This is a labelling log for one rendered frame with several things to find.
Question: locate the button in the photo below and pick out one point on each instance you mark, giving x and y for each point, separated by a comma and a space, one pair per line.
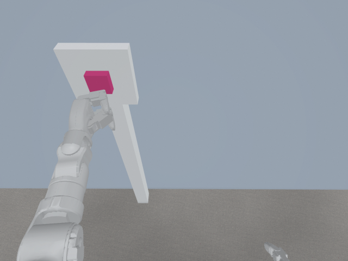
99, 80

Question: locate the panel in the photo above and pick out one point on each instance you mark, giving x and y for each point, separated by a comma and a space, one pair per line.
75, 59

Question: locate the left robot hand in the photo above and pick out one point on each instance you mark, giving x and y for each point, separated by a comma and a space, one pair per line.
83, 118

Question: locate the left robot forearm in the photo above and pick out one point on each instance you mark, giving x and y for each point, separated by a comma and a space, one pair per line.
64, 199

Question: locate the robot left upper arm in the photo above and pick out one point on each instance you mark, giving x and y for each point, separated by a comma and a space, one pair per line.
53, 242

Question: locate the right robot hand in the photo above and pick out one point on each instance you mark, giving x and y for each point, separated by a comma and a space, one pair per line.
278, 254

